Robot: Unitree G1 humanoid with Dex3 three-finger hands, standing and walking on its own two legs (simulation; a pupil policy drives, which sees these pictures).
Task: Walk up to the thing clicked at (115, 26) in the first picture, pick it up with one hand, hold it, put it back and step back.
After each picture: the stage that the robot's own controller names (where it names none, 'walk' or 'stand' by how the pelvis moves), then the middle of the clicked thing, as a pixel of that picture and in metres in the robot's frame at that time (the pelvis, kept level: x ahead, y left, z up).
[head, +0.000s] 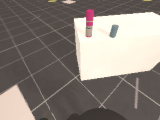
stand; (113, 31) +0.86 -0.21 +0.07
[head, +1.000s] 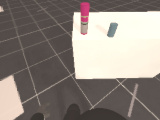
rise first; (112, 30) +0.77 -0.14 +0.10
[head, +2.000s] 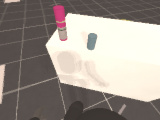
rise first; (91, 42) +0.56 +0.08 +0.10
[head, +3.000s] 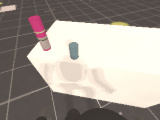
stand; (74, 51) +0.47 +0.16 +0.10
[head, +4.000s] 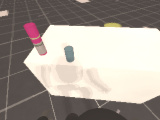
stand; (69, 54) +0.47 +0.18 +0.07
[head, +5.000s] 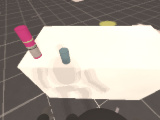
stand; (65, 56) +0.45 +0.20 +0.07
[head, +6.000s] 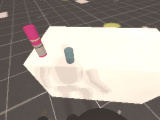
stand; (69, 55) +0.46 +0.18 +0.07
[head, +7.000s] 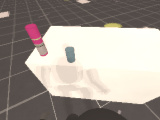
stand; (70, 54) +0.47 +0.18 +0.07
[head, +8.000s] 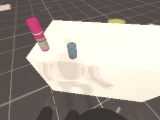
rise first; (72, 51) +0.48 +0.17 +0.07
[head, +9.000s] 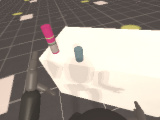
rise first; (78, 54) +0.48 +0.15 +0.07
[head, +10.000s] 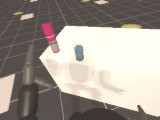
go down; (79, 53) +0.49 +0.15 +0.08
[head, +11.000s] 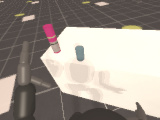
go down; (80, 53) +0.49 +0.15 +0.08
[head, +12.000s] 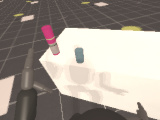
go down; (79, 55) +0.47 +0.15 +0.08
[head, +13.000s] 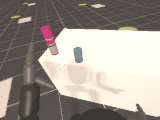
go down; (78, 55) +0.48 +0.15 +0.08
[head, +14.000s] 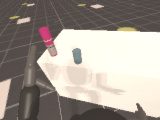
go down; (77, 56) +0.47 +0.16 +0.08
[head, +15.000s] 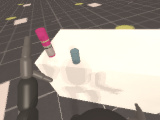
go down; (75, 56) +0.47 +0.16 +0.08
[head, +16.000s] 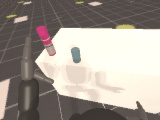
go down; (76, 55) +0.47 +0.16 +0.08
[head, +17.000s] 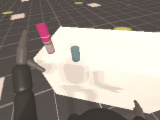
go down; (75, 54) +0.49 +0.15 +0.08
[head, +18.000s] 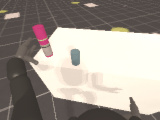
approach; (75, 57) +0.45 +0.13 +0.08
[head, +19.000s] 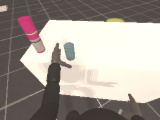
close in; (69, 51) +0.46 +0.15 +0.11
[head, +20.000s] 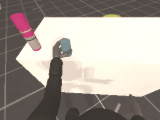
close; (66, 48) +0.49 +0.16 +0.11
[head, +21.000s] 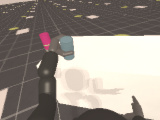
lift; (67, 48) +0.33 +0.14 +0.29
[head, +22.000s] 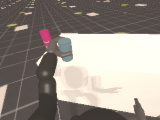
lift; (66, 50) +0.33 +0.16 +0.27
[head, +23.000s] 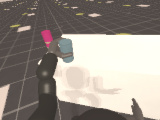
hold; (66, 51) +0.33 +0.16 +0.27
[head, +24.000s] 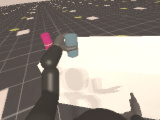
crouch; (72, 45) +0.35 +0.12 +0.30
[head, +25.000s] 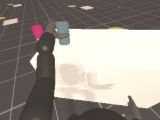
crouch; (63, 33) +0.44 +0.17 +0.30
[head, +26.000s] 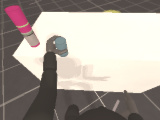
lower; (62, 47) +0.47 +0.18 +0.12
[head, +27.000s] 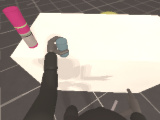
lower; (62, 48) +0.47 +0.17 +0.12
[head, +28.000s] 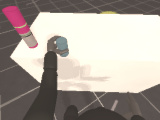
lower; (62, 47) +0.47 +0.17 +0.12
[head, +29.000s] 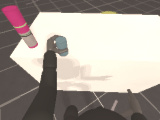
lower; (62, 47) +0.47 +0.17 +0.12
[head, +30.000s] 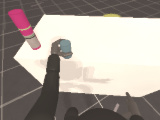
open; (66, 49) +0.46 +0.16 +0.12
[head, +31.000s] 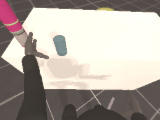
rise; (60, 46) +0.47 +0.16 +0.13
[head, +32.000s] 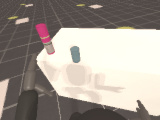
sink last; (75, 54) +0.47 +0.16 +0.11
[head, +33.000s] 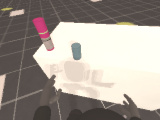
stand; (76, 51) +0.47 +0.15 +0.10
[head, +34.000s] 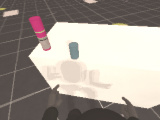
stand; (74, 51) +0.47 +0.15 +0.11
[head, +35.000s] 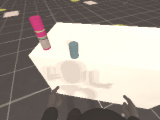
stand; (74, 50) +0.48 +0.15 +0.12
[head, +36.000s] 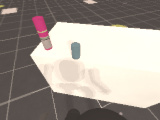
stand; (75, 51) +0.48 +0.15 +0.10
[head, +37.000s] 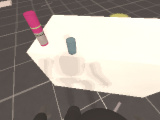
walk; (71, 46) +0.50 +0.17 +0.09
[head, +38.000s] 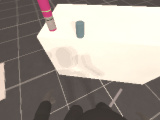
walk; (80, 29) +0.65 +0.12 +0.10
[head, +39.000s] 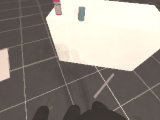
walk; (81, 14) +0.93 +0.13 +0.09
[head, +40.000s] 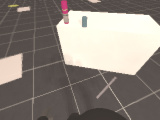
stand; (84, 22) +1.06 +0.14 +0.08
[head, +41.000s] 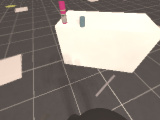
stand; (82, 21) +1.07 +0.15 +0.07
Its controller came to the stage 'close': yes
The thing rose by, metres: 0.22
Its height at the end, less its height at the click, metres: +0.00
